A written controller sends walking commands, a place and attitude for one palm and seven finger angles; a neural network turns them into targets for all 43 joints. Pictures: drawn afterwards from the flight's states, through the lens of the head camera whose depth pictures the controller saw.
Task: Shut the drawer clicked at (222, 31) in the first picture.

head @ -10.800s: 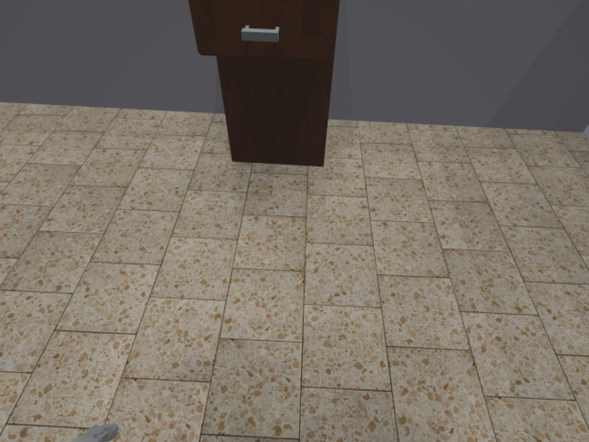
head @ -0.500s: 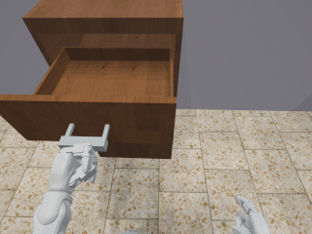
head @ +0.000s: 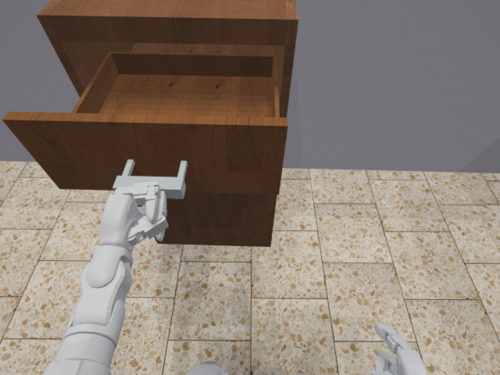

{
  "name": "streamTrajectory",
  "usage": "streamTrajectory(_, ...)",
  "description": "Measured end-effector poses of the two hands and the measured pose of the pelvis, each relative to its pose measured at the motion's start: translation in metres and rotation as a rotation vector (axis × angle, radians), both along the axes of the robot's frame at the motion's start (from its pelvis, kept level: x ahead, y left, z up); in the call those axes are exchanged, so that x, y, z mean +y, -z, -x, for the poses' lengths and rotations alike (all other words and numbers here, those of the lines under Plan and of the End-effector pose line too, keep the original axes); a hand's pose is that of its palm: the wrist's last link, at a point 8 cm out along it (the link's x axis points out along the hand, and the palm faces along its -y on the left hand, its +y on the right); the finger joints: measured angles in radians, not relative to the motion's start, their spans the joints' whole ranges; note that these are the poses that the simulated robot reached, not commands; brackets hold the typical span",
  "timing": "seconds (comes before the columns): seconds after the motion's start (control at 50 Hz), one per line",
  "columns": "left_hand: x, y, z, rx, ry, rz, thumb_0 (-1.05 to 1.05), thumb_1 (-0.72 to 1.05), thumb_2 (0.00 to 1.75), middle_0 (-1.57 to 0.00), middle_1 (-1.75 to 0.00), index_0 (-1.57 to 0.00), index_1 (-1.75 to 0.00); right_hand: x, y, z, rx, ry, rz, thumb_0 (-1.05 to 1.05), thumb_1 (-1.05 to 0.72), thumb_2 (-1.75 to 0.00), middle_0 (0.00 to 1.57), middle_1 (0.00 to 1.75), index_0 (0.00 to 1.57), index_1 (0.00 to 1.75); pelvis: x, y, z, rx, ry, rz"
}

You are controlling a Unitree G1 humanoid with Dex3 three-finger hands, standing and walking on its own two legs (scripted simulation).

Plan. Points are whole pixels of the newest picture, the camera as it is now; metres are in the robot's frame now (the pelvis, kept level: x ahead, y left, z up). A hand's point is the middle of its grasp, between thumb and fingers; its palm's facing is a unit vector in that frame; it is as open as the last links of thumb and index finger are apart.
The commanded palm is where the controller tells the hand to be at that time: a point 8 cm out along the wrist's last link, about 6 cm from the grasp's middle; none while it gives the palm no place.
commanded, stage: push the drawer shut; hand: left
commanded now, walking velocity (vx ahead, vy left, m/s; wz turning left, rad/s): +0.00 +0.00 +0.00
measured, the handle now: (153, 176) +0.42 +0.18 +0.07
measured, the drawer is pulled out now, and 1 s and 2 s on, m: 0.23 0.11 0.00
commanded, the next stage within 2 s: none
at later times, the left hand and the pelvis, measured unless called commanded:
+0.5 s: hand (172, 184) +0.41 +0.15 +0.06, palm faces +0.01 -1.00 -0.04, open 2.7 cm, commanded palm +0.40 +0.20 +0.07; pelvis +0.00 +0.01 +0.00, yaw -1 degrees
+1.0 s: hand (178, 157) +0.47 +0.15 +0.07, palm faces +0.02 -1.00 -0.04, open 2.8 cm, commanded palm +0.46 +0.19 +0.07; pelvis +0.00 +0.00 -0.01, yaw -1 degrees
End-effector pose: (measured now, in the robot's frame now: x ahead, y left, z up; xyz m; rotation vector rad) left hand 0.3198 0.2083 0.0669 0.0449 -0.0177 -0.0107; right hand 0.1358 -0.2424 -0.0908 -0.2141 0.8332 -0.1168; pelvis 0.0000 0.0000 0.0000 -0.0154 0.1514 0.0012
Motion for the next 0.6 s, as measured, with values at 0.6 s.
streamTrajectory(0.6,-0.003,0.001,-0.077,0.005,-0.018,0.003,-0.06,0.75,0.92,-1.40,-1.60,-1.40,-1.60,-0.005,0.016,0.059,0.214,0.088,0.008,0.01,-0.91,-0.90,0.20,0.30,0.20,0.30,0.007,0.002,-0.004,0.048,0.017,0.004)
